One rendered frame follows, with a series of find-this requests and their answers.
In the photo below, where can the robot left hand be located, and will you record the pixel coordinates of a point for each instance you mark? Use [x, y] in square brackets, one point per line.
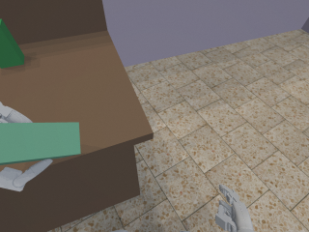
[11, 178]

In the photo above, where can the sponge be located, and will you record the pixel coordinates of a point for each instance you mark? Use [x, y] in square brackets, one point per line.
[25, 142]

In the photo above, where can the table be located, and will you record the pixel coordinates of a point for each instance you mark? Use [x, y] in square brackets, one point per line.
[72, 73]

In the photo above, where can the robot right hand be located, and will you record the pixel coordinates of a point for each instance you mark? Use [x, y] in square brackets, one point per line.
[235, 217]

